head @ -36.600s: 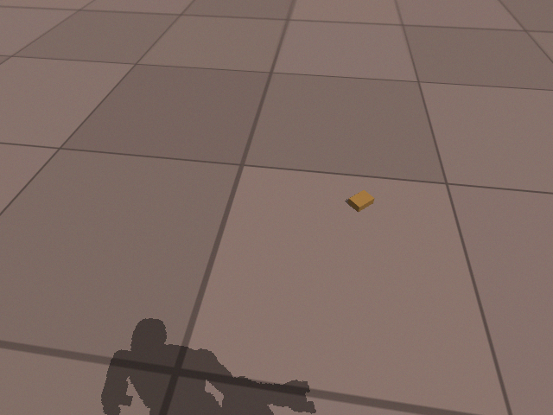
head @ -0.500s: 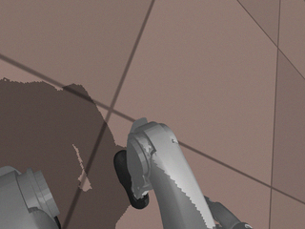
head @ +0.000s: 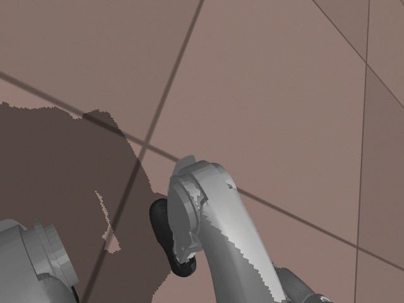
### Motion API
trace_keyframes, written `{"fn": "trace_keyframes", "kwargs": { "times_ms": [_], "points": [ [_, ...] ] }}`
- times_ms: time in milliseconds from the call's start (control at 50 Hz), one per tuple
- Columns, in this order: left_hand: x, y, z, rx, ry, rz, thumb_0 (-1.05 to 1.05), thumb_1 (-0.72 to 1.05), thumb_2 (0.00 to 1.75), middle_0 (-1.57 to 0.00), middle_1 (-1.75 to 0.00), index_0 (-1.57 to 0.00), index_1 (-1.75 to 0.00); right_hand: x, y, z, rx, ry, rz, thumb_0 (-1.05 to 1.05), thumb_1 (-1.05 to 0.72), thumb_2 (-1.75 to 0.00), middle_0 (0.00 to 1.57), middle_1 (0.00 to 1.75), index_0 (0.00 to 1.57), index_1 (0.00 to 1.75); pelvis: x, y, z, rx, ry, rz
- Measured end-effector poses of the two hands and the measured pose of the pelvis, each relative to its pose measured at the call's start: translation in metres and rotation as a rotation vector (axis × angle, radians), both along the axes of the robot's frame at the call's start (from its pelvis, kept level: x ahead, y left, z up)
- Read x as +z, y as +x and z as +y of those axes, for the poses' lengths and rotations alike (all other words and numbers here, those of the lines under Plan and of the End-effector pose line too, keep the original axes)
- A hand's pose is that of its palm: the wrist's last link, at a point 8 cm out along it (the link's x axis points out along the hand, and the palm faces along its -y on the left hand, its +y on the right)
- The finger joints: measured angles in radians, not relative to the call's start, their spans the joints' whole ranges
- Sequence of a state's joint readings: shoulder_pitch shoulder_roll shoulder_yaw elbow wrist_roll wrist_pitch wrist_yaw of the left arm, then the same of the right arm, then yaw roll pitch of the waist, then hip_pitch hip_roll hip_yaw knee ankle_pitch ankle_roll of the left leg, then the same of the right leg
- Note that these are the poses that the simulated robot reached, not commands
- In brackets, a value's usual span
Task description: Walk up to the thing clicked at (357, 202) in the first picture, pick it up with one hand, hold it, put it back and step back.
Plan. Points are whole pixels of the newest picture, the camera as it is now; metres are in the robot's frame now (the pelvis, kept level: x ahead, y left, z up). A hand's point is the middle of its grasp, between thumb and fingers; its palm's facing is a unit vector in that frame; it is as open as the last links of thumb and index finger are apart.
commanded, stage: close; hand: left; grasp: from above
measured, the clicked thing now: out of the picture +0.46 +0.39 -0.28
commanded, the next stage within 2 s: settle in 1.34 s
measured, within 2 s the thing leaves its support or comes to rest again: neither
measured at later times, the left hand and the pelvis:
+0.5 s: hand out of the picture +0.45 +0.39 -0.24, palm faces -0.45 -0.15 -0.88, open 10.1 cm; pelvis +0.00 +0.00 +0.00, yaw +0 degrees
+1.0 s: hand out of the picture +0.45 +0.39 -0.23, palm faces -0.44 -0.13 -0.89, open 9.6 cm; pelvis +0.00 +0.00 +0.00, yaw +0 degrees
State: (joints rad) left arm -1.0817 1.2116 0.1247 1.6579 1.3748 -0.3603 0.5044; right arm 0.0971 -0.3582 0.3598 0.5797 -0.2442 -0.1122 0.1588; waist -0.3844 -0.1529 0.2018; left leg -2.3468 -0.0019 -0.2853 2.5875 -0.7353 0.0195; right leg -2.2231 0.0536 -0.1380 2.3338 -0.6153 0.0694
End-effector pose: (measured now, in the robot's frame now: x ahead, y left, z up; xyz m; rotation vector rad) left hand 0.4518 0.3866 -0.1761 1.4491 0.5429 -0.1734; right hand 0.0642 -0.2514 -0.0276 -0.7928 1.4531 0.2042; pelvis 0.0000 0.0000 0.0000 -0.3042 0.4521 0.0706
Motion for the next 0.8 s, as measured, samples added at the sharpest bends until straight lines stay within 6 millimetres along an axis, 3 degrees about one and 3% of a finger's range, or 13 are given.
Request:
{"fn": "trace_keyframes", "kwargs": {
  "times_ms": [400, 800],
  "points": [
    [-0.0015, 0.0002, 0.0052, 0.034, 0.007, 0.036, 0.00, 0.08, 0.52, -0.46, -0.68, -0.51, -0.64, -0.0035, -0.0072, -0.0012, -0.013, 0.008, 0.020, -0.01, -0.89, -0.89, 0.20, 0.30, 0.20, 0.30, -0.0009, -0.0006, 0.0000, -0.002, 0.001, 0.000],
    [0.0016, 0.0014, 0.0035, 0.014, 0.010, 0.002, 0.01, 0.16, 0.37, -0.58, -0.54, -0.62, -0.49, -0.0007, 0.0000, 0.0003, 0.002, 0.003, 0.001, -0.01, -0.88, -0.89, 0.20, 0.30, 0.20, 0.30, -0.0002, 0.0000, 0.0012, -0.003, -0.004, 0.005]
  ]
}}
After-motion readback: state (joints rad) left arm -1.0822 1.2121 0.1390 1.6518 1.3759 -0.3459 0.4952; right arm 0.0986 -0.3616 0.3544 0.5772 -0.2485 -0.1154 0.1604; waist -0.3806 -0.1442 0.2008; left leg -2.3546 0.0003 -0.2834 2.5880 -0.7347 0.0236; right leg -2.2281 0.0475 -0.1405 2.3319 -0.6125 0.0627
